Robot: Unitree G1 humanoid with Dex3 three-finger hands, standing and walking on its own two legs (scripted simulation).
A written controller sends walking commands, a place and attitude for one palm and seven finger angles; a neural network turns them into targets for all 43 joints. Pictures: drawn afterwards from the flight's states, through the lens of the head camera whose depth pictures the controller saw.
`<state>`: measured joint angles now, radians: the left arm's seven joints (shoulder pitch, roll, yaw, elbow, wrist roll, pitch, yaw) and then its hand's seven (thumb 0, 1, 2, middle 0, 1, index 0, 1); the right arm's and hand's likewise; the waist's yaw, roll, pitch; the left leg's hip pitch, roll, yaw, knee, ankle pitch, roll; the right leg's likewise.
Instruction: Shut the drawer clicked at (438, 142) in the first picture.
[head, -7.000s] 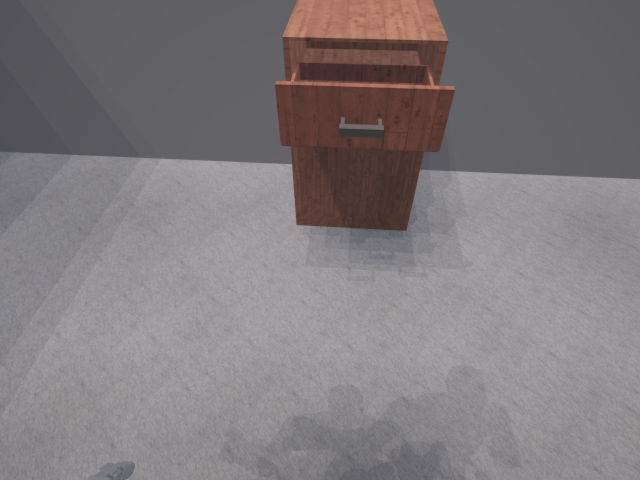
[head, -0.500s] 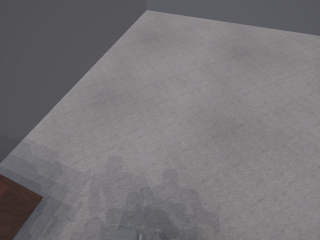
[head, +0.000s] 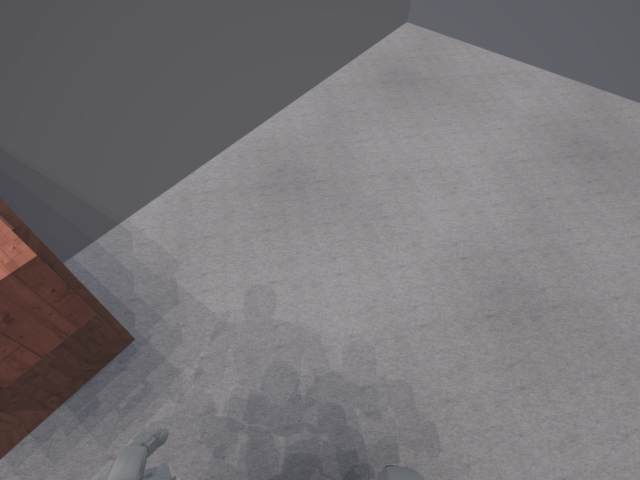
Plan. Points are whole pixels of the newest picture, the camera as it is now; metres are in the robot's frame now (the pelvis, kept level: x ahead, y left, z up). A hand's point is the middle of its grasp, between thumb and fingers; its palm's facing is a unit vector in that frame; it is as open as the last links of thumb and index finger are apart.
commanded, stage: turn to face it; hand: left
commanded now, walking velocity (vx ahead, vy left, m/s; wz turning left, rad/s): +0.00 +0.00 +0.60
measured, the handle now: out of the picture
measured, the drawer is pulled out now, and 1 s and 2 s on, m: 0.30 0.30 0.30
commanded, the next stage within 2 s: take the last steps up to it in 1.36 s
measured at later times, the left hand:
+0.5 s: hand out of the picture -0.03 +0.19 -0.17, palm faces +0.35 -0.90 -0.26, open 7.3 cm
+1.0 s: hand out of the picture -0.02 +0.26 -0.15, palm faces +0.58 -0.77 -0.26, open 7.3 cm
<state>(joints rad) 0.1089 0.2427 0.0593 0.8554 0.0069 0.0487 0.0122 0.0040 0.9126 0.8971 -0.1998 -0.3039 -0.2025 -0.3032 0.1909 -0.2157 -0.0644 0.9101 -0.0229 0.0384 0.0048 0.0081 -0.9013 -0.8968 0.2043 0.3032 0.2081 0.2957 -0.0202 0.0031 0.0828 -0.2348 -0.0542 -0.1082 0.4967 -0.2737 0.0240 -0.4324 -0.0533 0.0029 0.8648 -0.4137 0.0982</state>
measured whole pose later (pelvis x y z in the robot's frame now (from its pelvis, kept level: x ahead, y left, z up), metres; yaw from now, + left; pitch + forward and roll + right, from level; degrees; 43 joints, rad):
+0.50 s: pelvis +0.01 -0.01 +0.00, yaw +19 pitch +0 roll +1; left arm 0.28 0.21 0.04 0.90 0.03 0.02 0.02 0.00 0.91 0.90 -0.20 -0.30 -0.21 -0.30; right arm 0.13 -0.26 -0.08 0.94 -0.01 0.08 0.03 0.01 -0.91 -0.90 0.20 0.30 0.20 0.29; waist 0.02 0.00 0.11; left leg -0.39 0.05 0.07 0.84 -0.42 -0.06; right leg -0.19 -0.16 -0.27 0.55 -0.34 0.02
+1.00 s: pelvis -0.01 +0.02 +0.00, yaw +36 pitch +0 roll -2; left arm 0.12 0.24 0.06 0.88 0.01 0.06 0.02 0.00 0.91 0.90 -0.20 -0.30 -0.20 -0.30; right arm 0.24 -0.20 -0.06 0.93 -0.02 0.04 0.00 0.01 -0.90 -0.90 0.20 0.30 0.21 0.30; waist -0.03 0.01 0.06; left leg -0.26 -0.10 -0.11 0.46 -0.18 0.07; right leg -0.42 -0.05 0.02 0.93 -0.41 0.10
